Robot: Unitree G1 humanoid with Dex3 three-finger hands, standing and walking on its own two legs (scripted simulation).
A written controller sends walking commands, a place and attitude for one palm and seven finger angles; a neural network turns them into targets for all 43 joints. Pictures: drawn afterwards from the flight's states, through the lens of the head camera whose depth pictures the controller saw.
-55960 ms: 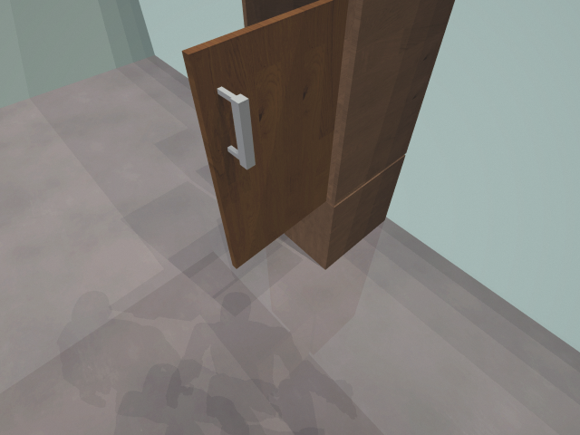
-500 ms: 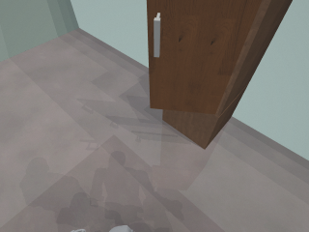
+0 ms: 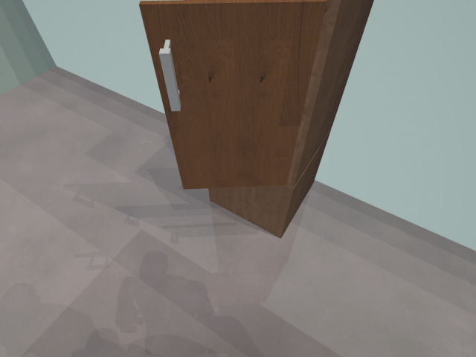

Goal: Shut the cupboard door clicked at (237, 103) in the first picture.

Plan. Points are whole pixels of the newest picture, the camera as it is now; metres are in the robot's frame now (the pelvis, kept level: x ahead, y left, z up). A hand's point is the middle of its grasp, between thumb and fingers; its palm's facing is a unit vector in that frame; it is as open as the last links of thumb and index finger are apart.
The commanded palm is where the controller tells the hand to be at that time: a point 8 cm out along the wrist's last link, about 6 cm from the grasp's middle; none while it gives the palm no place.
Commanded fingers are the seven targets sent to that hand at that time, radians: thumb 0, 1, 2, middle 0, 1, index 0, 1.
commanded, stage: take the last steps up to it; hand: left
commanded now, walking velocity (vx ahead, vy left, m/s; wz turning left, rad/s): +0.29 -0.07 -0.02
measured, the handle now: (171, 76) +0.66 +0.16 +0.12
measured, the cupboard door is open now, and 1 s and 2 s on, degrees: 35 35 35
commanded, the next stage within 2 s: come to a stop and stand still in 0.34 s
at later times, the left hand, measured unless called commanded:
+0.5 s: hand (163, 335) +0.19 +0.16 -0.17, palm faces +0.01 -0.99 -0.17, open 7.3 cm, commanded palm none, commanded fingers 0.00 0.90 0.90 -0.20 -0.30 -0.20 -0.30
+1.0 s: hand (160, 303) +0.26 +0.18 -0.18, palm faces +0.07 -0.97 -0.21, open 7.3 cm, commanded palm none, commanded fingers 0.00 0.90 0.90 -0.20 -0.30 -0.20 -0.30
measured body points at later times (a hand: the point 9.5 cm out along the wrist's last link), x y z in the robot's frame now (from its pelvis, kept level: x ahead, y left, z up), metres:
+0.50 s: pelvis +0.16 -0.02 +0.01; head +0.19 -0.01 +0.46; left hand +0.19 +0.21 -0.15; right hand +0.18 -0.26 -0.14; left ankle +0.17 +0.08 -0.73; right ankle +0.15 -0.15 -0.68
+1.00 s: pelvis +0.20 -0.02 +0.00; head +0.23 +0.01 +0.45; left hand +0.26 +0.23 -0.16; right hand +0.29 -0.28 -0.13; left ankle +0.20 +0.08 -0.73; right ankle +0.23 -0.17 -0.72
